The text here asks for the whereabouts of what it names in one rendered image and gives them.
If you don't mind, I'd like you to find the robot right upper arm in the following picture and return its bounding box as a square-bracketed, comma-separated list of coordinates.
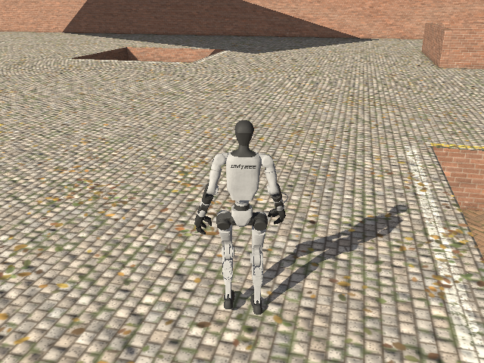
[259, 154, 279, 195]

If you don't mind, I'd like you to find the robot right hand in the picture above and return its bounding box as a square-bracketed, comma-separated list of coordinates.
[268, 209, 286, 224]

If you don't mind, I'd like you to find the robot left upper arm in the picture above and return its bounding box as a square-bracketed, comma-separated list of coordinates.
[206, 153, 228, 195]

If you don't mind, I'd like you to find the left robot shin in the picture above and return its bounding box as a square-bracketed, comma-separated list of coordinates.
[222, 247, 233, 299]

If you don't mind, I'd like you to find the robot left hand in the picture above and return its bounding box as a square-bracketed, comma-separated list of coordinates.
[194, 214, 212, 234]

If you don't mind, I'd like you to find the robot left forearm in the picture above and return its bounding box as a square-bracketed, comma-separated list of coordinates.
[197, 183, 214, 217]

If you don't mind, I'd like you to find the robot left thigh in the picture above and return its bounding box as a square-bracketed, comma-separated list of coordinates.
[216, 210, 234, 259]

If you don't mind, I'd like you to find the robot right forearm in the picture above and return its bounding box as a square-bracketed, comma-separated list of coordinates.
[271, 183, 284, 211]

